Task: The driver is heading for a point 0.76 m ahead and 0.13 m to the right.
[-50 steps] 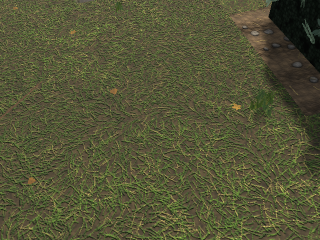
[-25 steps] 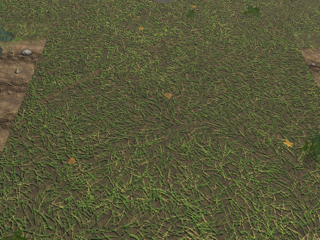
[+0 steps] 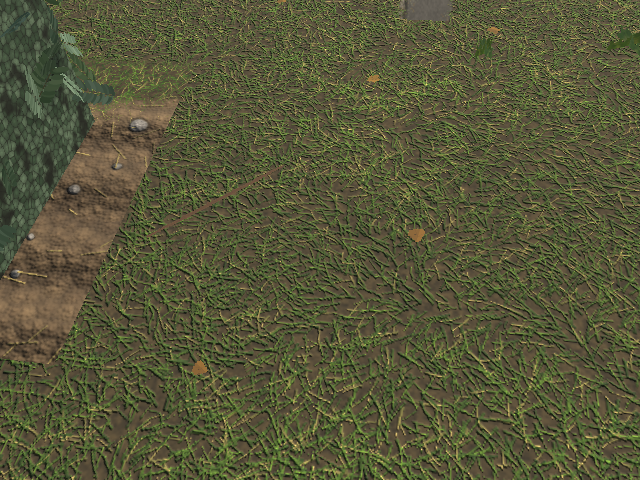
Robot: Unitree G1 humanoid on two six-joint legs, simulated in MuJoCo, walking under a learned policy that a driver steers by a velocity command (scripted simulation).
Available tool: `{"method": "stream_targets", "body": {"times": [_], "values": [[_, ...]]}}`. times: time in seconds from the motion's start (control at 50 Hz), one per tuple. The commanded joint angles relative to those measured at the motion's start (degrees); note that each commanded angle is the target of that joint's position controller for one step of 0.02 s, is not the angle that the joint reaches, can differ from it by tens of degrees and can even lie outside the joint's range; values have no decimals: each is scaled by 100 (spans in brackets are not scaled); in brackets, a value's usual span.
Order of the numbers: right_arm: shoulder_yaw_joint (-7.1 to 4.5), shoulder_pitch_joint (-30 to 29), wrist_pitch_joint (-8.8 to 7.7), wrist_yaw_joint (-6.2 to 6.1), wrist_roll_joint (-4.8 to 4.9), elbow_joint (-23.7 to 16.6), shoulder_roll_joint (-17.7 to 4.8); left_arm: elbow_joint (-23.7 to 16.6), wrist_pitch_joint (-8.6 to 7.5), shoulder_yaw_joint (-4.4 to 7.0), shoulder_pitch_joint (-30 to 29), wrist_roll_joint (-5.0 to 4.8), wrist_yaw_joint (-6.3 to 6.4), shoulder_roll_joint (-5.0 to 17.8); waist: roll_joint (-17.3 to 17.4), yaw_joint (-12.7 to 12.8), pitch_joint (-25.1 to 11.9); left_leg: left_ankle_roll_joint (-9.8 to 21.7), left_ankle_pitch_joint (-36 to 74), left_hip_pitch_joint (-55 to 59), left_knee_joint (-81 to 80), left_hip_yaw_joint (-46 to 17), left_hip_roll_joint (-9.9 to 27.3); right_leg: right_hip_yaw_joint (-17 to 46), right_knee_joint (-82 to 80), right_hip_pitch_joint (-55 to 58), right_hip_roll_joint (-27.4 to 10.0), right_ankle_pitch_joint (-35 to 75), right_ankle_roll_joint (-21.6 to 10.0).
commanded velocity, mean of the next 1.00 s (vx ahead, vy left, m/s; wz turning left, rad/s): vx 0.17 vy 0.00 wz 0.01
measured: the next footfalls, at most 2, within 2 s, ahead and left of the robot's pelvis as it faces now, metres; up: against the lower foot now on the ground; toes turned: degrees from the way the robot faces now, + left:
left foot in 0.16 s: +0.28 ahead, +0.14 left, +0.00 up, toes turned +1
right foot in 0.56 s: +0.34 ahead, -0.10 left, +0.00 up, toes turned -2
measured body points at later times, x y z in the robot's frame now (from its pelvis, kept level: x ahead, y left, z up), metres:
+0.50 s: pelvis +0.21 +0.05 -0.01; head +0.23 +0.05 +0.44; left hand +0.35 +0.32 -0.12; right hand +0.32 -0.21 -0.12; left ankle +0.24 +0.14 -0.75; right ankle +0.28 -0.11 -0.72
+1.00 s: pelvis +0.29 +0.02 -0.02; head +0.28 +0.02 +0.43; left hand +0.39 +0.29 -0.14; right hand +0.35 -0.25 -0.15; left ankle +0.24 +0.14 -0.75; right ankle +0.28 -0.10 -0.74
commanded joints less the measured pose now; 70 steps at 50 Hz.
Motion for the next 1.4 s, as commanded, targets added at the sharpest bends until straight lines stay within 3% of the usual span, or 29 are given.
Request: {"method": "stream_targets", "body": {"times": [0.02,0.1,0.14,0.16,0.18,0.2,0.22,0.24,0.28,0.34,0.4,0.52,0.56,0.58,0.6,0.64,0.86,0.92,0.96,1.04,1.08,1.12,1.14,1.16,1.18,1.2,1.26,1.36,1.4], "values": [[16,-936,-141,83,46,-610,-141,-257,-41,279,-21,-58,51,1137,-780,66,378,-3,603,270,-745,219,-199,674,-581,-397,-1310,1468,-883],[-70,-975,-176,160,48,-680,-369,-109,70,317,13,-84,78,1216,-822,-176,391,329,239,555,-1239,143,-305,660,-116,258,-1578,2592,-676],[-244,74,-187,106,-61,-386,-680,-140,142,323,-138,-56,119,1272,-855,-795,-381,604,477,2099,-1492,418,-644,362,1279,274,-1253,4634,-389],[-325,826,-178,41,-122,-209,-928,-227,132,257,-121,14,140,1124,-724,-1116,-1024,806,1511,3539,-1350,114,-227,229,2419,-426,-967,4117,-141],[-402,1389,-127,-21,-267,-150,-1477,-380,70,62,451,222,113,532,753,-918,-2082,1516,3358,5804,-785,-1681,1377,76,4605,-2256,-261,622,224],[-346,1499,-57,14,-185,-98,-1262,-138,20,8,1019,73,75,484,1476,-859,-3064,2241,3089,6302,-1473,-3496,2125,760,5992,-3017,314,-2353,402],[-261,1141,2,20,-104,-149,-937,-123,17,187,512,-103,57,1105,640,-958,-2334,1976,2640,5464,-1711,-2783,1808,979,6337,-3289,-43,-2136,386],[-187,702,13,10,-50,-136,-728,-303,42,185,-79,-144,69,1102,366,-825,-1436,1759,2659,4650,-1811,-1973,1519,647,6123,-3526,-307,-1815,381],[-87,117,-27,35,-85,-89,-428,-337,185,185,-355,19,153,934,15,-442,-721,1534,2858,3177,-2183,-1163,1045,487,5336,-3036,-710,-1205,453],[-79,-291,-118,58,-223,69,-385,-216,377,117,-21,59,219,577,246,-80,-656,1583,3144,2048,-2572,-520,791,375,4463,-1933,-731,-705,595],[-106,-399,-89,-14,-196,266,-505,-324,418,55,-425,128,257,470,331,-154,-689,1517,2794,1959,-2636,-233,688,326,3270,-1614,-742,-56,591],[-33,-296,133,-57,-111,601,-476,-420,498,129,-1015,147,244,644,122,-272,-352,1188,-656,1825,-2632,-521,572,222,1659,-925,-578,676,361],[87,56,136,-56,-164,757,-186,-519,466,165,-1130,213,275,880,-259,-361,-249,654,-1401,1691,-2224,-384,125,658,980,-458,-963,1809,173],[70,572,118,-50,-203,832,-200,-571,474,239,-1386,158,305,1270,-948,-805,-214,425,-1711,1585,-2091,-95,-306,873,1117,-510,-1190,1831,-82],[91,495,157,-92,-198,884,-184,-502,477,205,-1470,128,259,965,-1172,-713,-287,275,-1516,2130,-2029,164,-420,784,1014,-1048,-1012,732,-133],[55,164,251,-163,-150,891,-337,-484,429,108,-1551,172,184,607,-888,-556,-143,273,-1114,2330,-1876,143,-357,612,978,-1277,-760,590,85],[14,149,413,-260,-72,1376,-372,-20,339,113,-1506,90,188,646,-338,-502,-347,259,262,2766,-1704,75,-221,376,1334,-794,-576,2110,78],[-33,296,468,-276,-7,1565,-434,186,392,146,-1391,24,187,642,-195,-525,-175,436,-2028,2554,-1746,139,-347,113,1462,-1064,-275,-325,-37],[-58,337,412,-284,39,1568,-493,169,337,137,-1486,-1,191,573,11,-577,443,700,-3382,2214,-2003,-303,-86,129,1557,-1762,-209,-1691,-126],[-193,849,100,-260,104,1759,-938,-13,-52,96,-1888,-78,69,351,707,-710,917,1525,-3289,2853,-2813,-2260,1327,-159,2603,-2932,-204,-879,-177],[-192,609,32,-225,122,1704,-872,115,-157,127,-1598,-82,-19,390,603,-460,683,1413,-2023,2869,-2504,-1912,1282,-162,2066,-2378,-257,-799,-307],[-130,-195,27,-202,133,1404,-670,643,-161,311,-313,-96,-35,761,34,177,329,826,-812,1737,-1384,-641,458,374,1075,-388,-412,-262,-542],[-50,-427,-73,-202,62,1136,-361,887,-170,535,394,-99,-45,1464,-1556,304,48,270,-607,556,676,446,-543,2240,420,889,-1349,179,-1063],[-54,-345,-171,-205,5,1127,-412,885,-183,442,646,-39,-78,1221,-1832,357,-215,143,-2668,-534,2049,45,-725,3610,9,1677,-2187,1084,-1510],[-109,-176,-210,-153,137,1196,-560,818,-203,287,337,30,-78,772,-1141,82,-33,305,-2778,-924,2692,-340,-402,3166,201,1621,-2239,1482,-1438],[-91,-59,-212,-106,235,1264,-470,714,-214,249,58,53,-80,643,-876,-90,31,435,-2366,-1020,2814,-344,-180,2595,202,1494,-2053,1617,-1288],[-115,-276,-148,-30,135,1242,-325,705,-135,131,-172,33,-75,444,-751,-240,325,434,-1336,-778,1991,-38,207,1380,-184,897,-1600,2230,-890],[38,-1193,-84,33,41,889,96,763,-48,174,-90,48,100,777,-728,-123,578,87,-124,37,-96,421,-82,535,-707,-81,-1217,2077,-837],[49,-1492,-75,41,66,777,24,863,-68,210,106,27,126,873,-836,-49,644,92,283,432,-645,510,-215,461,-889,-247,-1278,1797,-846]]}}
